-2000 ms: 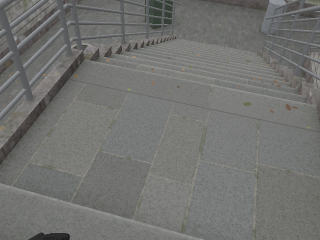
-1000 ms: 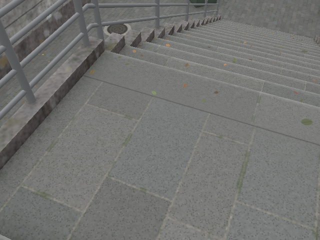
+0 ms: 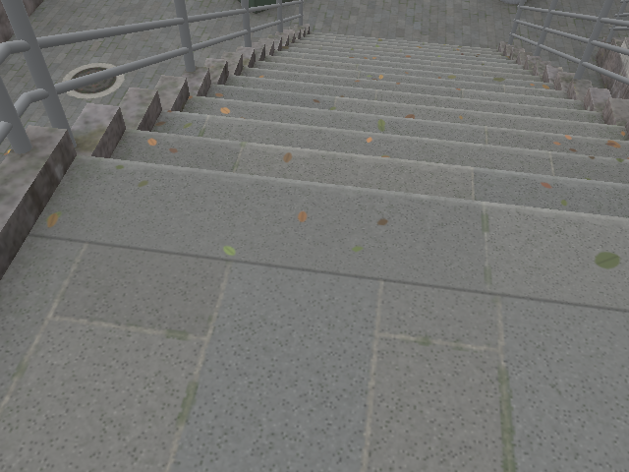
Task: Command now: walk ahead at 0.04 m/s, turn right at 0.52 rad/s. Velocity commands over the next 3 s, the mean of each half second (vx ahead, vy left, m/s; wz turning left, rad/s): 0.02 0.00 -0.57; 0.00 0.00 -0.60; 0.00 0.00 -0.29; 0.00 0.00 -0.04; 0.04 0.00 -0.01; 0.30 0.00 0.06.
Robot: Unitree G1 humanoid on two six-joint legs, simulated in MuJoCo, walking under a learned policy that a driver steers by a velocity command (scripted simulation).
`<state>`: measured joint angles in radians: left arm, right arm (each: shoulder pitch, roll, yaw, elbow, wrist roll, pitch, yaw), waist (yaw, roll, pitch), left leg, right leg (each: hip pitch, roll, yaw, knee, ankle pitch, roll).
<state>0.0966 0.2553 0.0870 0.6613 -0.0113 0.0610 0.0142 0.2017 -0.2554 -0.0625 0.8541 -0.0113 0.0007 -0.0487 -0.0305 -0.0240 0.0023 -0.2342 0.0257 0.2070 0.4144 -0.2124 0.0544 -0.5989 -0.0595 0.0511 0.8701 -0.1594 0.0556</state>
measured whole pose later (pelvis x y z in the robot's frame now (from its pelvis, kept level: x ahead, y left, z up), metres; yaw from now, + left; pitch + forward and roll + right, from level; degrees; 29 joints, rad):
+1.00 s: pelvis +0.07 -0.05 -0.01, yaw -36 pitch +3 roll +0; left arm 0.17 0.29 0.08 0.58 -0.02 0.07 -0.01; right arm 0.17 -0.31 -0.09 0.72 0.02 0.03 -0.01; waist -0.02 0.01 0.02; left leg -0.27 0.11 0.14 0.57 -0.34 -0.04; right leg -0.34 0.00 -0.02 0.58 -0.26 0.00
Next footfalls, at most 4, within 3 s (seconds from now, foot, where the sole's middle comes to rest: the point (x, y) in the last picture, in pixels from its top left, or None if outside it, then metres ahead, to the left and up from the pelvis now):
0.14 right None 0.08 -0.15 -0.78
0.60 left None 0.16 0.07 -0.78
1.00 right None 0.03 -0.16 -0.78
1.38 left None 0.20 0.02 -0.78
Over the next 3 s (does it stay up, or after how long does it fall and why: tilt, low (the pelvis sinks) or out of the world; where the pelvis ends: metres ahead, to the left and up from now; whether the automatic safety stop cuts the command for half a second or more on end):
stays up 0.17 -0.19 0.01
